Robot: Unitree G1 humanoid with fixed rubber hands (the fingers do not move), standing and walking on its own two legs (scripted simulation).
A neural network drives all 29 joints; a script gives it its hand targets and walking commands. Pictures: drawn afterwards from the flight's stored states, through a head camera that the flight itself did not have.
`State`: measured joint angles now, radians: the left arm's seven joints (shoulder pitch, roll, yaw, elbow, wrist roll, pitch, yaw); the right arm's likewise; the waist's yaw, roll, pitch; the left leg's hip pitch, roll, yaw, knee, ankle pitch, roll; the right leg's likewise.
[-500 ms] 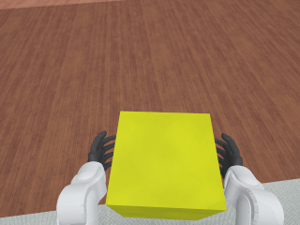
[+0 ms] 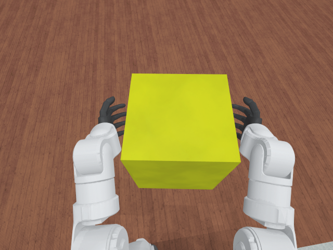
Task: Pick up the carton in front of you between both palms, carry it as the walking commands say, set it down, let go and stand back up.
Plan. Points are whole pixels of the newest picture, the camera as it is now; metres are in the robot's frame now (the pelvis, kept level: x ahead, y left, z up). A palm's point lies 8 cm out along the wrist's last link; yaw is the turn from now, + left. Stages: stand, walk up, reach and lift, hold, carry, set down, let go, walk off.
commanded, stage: carry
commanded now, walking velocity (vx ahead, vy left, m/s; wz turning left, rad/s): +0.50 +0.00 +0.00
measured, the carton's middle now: (177, 138) +0.36 +0.00 +0.06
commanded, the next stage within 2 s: none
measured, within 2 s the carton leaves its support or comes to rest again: neither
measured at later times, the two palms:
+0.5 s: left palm (125, 44) +0.66 +0.16 +0.15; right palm (219, 40) +0.69 -0.14 +0.15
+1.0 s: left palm out of the picture +1.00 +0.13 +0.21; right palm out of the picture +0.97 -0.18 +0.22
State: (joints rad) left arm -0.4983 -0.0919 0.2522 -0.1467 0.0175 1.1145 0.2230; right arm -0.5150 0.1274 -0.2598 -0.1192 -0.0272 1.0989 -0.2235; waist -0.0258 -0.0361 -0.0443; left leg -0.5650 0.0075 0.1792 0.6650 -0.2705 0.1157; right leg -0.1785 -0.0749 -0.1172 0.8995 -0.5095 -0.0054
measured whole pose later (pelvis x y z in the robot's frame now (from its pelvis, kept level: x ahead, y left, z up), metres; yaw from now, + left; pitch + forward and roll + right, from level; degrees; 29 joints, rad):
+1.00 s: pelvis +0.64 +0.01 +0.10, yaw +0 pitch +5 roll +0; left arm -0.53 -0.16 0.36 -0.15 0.06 1.10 0.21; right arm -0.55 0.13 -0.27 -0.13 0.03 1.11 -0.23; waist -0.12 0.01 -0.01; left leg -0.30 -0.01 0.11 0.51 -0.44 0.07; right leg -0.72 -0.02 -0.04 1.13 -0.41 -0.04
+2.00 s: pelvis +1.27 -0.04 +0.18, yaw +1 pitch +4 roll +0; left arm -0.57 -0.14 0.27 -0.11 0.01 1.13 0.24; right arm -0.57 0.12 -0.34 -0.10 -0.04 1.11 -0.22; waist 0.10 -0.01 -0.04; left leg -0.56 0.00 0.01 1.35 -0.46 0.05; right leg -0.44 0.02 -0.14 0.61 -0.40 -0.05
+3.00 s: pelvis +1.89 -0.03 +0.25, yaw +0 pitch +4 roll +1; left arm -0.61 -0.12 0.29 -0.10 0.00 1.12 0.23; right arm -0.60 0.12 -0.33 -0.09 -0.07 1.09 -0.22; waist 0.04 -0.02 -0.05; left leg -0.64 -0.01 0.14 0.70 -0.28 0.08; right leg -0.16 -0.06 -0.12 0.57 -0.57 0.02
